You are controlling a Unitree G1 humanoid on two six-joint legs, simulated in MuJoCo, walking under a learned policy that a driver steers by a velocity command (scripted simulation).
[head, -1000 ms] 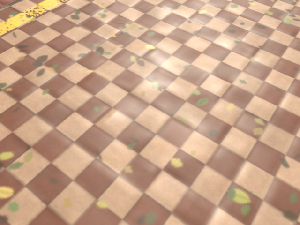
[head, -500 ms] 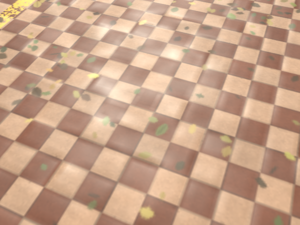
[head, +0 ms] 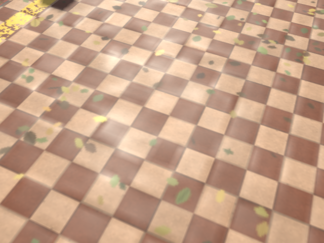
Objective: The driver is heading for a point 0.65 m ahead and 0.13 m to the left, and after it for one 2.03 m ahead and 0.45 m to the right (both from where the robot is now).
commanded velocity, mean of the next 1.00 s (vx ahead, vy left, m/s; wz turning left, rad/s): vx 0.49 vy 0.00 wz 0.19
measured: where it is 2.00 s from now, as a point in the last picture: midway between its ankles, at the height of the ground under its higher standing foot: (159, 204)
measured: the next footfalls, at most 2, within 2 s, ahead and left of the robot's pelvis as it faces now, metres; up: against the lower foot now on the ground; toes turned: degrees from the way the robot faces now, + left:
right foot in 0.40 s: +0.39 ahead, -0.11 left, +0.00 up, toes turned -3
left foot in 0.96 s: +0.64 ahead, +0.10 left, +0.00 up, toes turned +21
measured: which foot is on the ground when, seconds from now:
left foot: down 0.00-0.42, up 0.44-0.94, down 0.96-1.00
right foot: up 0.00-0.38, down 0.40-0.98, up 1.00-1.00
